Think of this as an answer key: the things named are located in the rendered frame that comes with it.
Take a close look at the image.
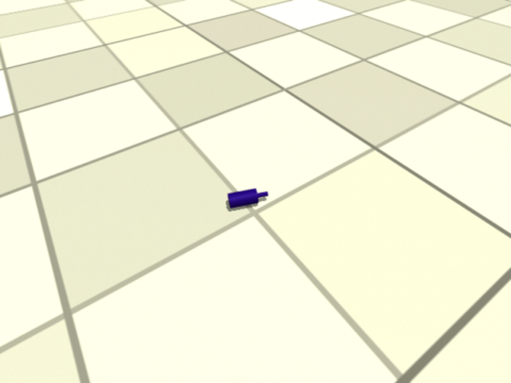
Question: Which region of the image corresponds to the bottle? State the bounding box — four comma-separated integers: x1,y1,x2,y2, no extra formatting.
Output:
228,188,268,208

